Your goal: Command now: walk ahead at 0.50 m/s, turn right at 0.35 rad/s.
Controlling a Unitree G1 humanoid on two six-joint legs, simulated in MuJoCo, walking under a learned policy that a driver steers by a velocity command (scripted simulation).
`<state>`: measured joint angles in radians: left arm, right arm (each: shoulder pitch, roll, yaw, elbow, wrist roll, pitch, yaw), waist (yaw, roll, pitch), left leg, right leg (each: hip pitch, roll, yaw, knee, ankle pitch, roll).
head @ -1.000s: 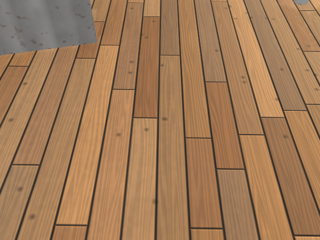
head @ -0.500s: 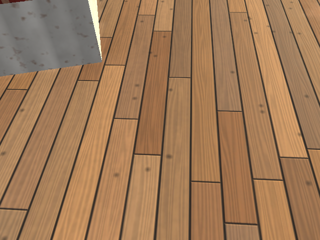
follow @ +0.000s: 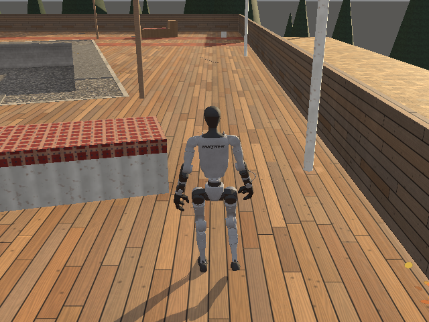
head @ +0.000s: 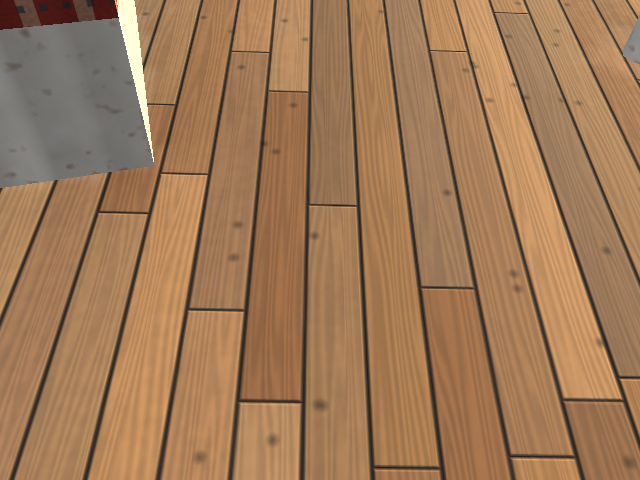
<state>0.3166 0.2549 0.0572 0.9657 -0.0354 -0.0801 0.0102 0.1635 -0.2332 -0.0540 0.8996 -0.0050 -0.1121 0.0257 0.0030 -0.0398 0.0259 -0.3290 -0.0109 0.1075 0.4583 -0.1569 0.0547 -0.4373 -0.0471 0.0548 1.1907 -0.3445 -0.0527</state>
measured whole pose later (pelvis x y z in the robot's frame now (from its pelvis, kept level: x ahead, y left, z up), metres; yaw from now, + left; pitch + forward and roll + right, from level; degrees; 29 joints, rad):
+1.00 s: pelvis +0.54 -0.13 -0.01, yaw -33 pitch +2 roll +1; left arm 0.36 0.28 0.08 0.78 -0.03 -0.05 0.02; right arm 0.07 -0.26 -0.06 0.76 0.00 -0.14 0.02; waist 0.04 -0.03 0.00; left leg -0.43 -0.04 0.00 0.53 -0.15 0.03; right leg -0.29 0.08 0.17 1.05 -0.49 -0.04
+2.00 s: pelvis +1.00 -0.30 -0.01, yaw -5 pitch +2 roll -1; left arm 0.22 0.30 0.06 0.76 -0.01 -0.11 0.01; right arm 0.21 -0.29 -0.07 0.67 0.01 -0.04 0.04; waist 0.01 -0.01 0.06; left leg -0.39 -0.08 0.00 0.54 -0.18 0.09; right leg -0.44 -0.08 0.04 1.20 -0.38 0.01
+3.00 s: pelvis +1.51 -0.23 +0.00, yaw +18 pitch +2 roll -1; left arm 0.29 0.31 0.05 0.85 -0.02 -0.08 -0.01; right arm 0.20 -0.27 -0.05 0.68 0.00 -0.06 0.03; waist 0.02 -0.02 0.03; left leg -0.34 -0.03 0.04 0.48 -0.18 0.06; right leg -0.41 -0.08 0.01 1.14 -0.38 -0.01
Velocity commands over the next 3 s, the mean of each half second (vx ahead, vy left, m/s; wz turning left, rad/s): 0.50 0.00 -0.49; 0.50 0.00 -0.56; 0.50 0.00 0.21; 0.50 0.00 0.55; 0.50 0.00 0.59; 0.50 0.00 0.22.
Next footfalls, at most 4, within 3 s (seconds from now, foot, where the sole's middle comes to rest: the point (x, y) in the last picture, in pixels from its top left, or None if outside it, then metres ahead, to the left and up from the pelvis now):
0.44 right None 0.36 -0.17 -0.77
0.92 left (368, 377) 0.70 -0.10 -0.77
1.36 right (506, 362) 0.75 -0.42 -0.77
1.86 left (415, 243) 1.10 -0.25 -0.77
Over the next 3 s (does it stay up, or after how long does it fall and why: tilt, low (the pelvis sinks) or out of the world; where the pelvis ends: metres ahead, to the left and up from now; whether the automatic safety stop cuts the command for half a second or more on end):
stays up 1.51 -0.23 0.00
